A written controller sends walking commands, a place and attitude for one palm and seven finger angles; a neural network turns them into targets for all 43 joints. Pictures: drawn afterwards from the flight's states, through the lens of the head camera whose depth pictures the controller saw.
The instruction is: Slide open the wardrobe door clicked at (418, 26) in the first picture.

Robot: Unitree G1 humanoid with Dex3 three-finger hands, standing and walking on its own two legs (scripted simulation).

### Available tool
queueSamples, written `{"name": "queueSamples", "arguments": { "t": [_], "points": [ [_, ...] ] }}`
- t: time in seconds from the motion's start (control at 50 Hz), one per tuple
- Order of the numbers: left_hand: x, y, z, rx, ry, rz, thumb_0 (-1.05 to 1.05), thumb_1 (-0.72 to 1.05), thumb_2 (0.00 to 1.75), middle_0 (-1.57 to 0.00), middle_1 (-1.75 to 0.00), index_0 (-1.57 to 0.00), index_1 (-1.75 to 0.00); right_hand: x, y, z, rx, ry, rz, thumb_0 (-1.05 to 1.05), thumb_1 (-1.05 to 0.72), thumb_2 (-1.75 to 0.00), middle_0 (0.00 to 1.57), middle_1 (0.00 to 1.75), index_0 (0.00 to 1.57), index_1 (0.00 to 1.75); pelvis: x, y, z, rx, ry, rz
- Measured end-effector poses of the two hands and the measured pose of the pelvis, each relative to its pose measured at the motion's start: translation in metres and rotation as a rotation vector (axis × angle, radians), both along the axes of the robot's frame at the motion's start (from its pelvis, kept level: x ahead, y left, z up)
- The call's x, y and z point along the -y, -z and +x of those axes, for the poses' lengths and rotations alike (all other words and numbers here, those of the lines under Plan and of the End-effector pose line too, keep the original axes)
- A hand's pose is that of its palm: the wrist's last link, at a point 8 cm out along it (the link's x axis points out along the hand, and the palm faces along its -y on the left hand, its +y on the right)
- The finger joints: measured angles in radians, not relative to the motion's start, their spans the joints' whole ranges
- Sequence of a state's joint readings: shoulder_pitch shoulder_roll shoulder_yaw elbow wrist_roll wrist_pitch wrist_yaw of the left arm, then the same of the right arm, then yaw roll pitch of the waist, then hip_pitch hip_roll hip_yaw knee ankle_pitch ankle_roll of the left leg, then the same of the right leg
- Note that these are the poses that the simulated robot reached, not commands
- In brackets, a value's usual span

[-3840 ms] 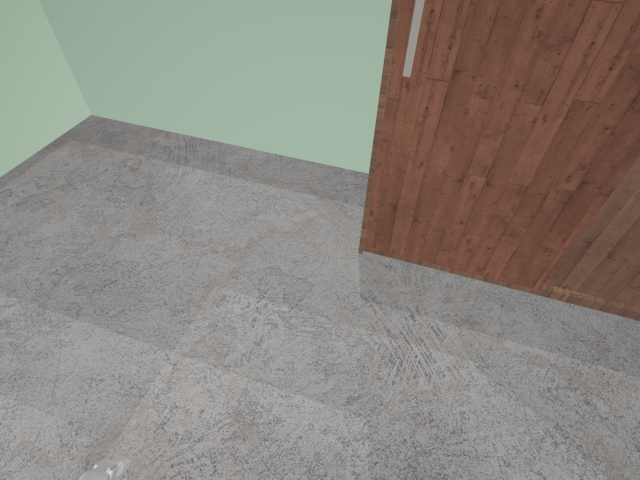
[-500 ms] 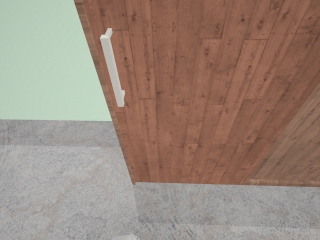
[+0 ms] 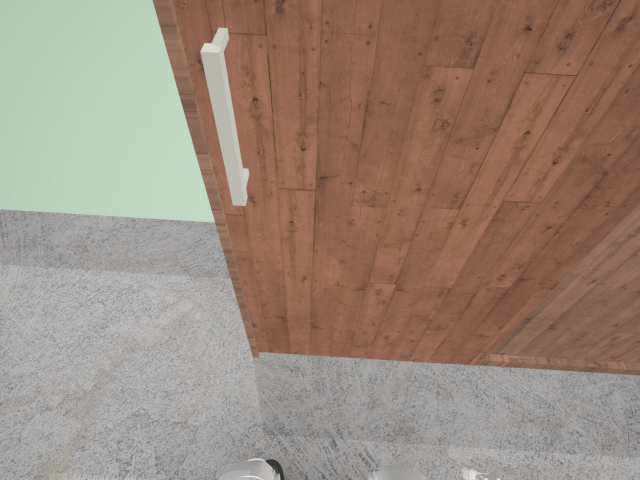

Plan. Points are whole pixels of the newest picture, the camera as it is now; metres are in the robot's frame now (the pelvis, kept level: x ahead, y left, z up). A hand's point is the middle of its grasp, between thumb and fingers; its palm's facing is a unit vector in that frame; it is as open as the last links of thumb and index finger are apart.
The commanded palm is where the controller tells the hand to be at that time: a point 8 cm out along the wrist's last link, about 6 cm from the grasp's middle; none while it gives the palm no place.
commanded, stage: come to a stop and stand still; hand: left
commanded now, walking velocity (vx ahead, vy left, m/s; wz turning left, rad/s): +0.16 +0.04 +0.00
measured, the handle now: (231, 128) +0.50 +0.16 +0.15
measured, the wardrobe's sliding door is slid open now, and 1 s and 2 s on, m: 0.00 0.00 0.00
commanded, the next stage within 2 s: look again from close up in 1.30 s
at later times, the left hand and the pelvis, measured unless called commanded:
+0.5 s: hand out of the picture -0.07 +0.14 -0.15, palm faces +0.14 -0.96 -0.23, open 7.4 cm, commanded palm none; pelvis -0.04 -0.03 +0.02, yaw +3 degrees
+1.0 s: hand out of the picture +0.04 +0.16 -0.16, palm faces +0.07 -0.97 -0.22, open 7.3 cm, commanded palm none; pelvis +0.00 -0.02 +0.01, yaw +4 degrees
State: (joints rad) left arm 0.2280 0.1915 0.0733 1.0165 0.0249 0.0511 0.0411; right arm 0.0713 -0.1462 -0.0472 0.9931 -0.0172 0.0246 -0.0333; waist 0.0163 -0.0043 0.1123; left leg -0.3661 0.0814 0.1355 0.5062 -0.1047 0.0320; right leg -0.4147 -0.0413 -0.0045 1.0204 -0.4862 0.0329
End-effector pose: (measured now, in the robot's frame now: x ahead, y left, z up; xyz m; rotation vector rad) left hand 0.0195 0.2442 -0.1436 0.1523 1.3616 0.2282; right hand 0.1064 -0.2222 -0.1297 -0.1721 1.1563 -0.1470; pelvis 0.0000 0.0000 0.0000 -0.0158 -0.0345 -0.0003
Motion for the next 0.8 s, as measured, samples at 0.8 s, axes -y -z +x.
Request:
{"name": "queueSamples", "arguments": {
  "t": [0.8],
  "points": [
    [0.02, -0.006, -0.066, -0.079, -0.029, -0.074, 0.01, 0.91, 0.9, -0.2, -0.3, -0.2, -0.3, -0.002, -0.003, -0.116, -0.198, 0.008, -0.004, 0.01, -0.94, -0.9, 0.2, 0.3, 0.2, 0.29, 0.003, -0.013, -0.023, -0.038, -0.047, 0.02]
  ]
}}
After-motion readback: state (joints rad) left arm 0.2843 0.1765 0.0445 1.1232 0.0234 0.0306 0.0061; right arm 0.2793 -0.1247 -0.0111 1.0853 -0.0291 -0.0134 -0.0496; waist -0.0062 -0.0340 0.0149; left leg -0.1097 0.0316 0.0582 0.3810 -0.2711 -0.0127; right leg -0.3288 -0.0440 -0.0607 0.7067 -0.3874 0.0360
